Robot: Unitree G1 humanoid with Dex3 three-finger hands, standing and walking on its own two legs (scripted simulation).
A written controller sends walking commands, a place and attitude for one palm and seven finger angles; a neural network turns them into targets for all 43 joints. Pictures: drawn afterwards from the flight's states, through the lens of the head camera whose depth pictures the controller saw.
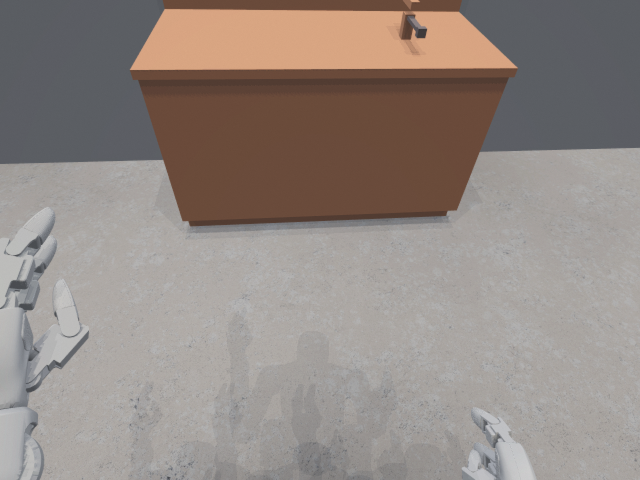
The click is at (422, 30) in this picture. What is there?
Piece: tap's lever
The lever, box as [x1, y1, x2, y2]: [415, 26, 426, 37]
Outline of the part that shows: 417,26 415,33 416,37 424,37 426,28 424,26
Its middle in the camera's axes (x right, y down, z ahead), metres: +0.32 -0.67 +1.25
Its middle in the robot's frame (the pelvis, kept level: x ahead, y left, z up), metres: +1.40 -0.24 +0.04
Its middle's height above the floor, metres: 0.81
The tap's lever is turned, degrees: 0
